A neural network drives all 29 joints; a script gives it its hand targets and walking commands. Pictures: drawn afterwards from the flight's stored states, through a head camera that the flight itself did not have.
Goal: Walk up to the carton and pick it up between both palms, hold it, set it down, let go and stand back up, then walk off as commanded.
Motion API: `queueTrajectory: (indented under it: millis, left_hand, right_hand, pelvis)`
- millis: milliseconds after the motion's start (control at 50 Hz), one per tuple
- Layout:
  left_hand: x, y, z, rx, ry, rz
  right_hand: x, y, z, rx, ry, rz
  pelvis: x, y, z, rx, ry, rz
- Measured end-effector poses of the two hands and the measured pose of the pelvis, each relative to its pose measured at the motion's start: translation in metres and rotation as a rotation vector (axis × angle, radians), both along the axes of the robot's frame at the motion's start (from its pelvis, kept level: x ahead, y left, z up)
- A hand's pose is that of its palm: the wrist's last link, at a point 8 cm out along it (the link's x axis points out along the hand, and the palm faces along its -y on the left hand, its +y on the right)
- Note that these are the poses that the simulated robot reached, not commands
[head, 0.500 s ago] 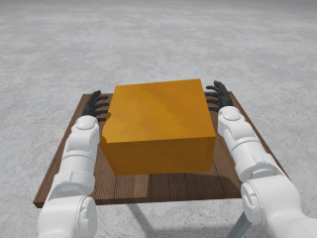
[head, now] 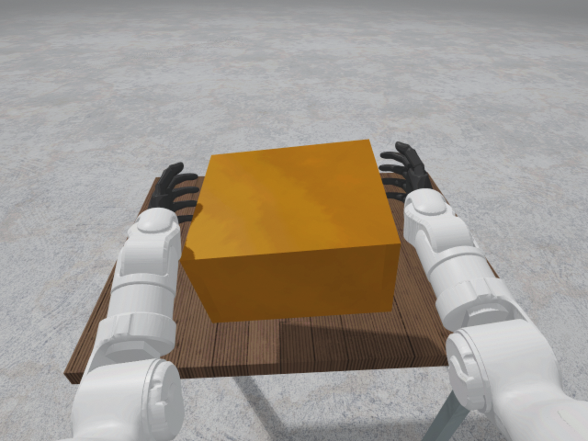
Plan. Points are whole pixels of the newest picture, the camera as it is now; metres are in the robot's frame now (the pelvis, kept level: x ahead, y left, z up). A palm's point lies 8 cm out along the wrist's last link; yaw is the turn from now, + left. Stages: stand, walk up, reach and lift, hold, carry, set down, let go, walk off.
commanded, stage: hold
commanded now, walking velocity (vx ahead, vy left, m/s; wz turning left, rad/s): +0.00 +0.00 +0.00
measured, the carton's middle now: (294, 227) +0.41 -0.02 +0.11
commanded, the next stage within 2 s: none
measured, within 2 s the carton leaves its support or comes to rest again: neither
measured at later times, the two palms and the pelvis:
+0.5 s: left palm (154, 212) +0.36 +0.17 +0.19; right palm (420, 189) +0.37 -0.18 +0.21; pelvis -0.01 +0.00 +0.00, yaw +0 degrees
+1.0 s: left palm (155, 212) +0.36 +0.17 +0.19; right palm (420, 188) +0.37 -0.18 +0.21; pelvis -0.01 +0.00 +0.00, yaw +0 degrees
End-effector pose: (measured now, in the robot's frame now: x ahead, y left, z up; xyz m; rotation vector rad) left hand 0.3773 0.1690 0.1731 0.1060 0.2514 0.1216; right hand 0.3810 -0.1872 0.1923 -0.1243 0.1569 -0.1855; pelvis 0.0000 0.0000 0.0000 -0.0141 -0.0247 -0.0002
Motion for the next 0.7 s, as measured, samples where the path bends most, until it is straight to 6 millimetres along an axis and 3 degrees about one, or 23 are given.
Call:
queueTrajectory:
  millis: [420, 700]
  left_hand:
    - [-0.016, 0.005, 0.016, -0.007, -0.007, 0.010]
    - [-0.020, 0.003, 0.018, 0.004, 0.012, 0.003]
  right_hand:
    - [-0.013, 0.005, 0.017, 0.000, -0.022, 0.005]
    - [-0.016, 0.003, 0.017, 0.008, -0.011, 0.008]
  pelvis:
    - [-0.007, 0.000, 0.000, 0.000, -0.028, 0.001]
    - [-0.010, -0.001, 0.000, 0.002, -0.034, 0.001]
